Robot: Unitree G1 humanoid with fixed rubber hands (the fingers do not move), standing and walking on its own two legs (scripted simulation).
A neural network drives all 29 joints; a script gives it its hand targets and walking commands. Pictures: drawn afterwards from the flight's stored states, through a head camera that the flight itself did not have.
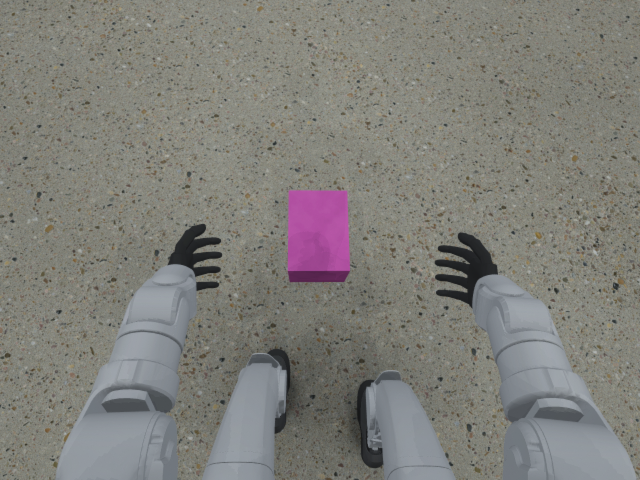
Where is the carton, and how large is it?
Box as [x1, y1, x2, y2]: [288, 190, 349, 281]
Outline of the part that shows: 289,190 289,280 344,281 349,271 346,191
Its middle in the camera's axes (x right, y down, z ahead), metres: -0.01 -0.01 +1.07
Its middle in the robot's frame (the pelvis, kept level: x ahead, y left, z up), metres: +0.57 +0.01 -0.62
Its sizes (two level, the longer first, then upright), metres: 0.219 0.156 0.146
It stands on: the floor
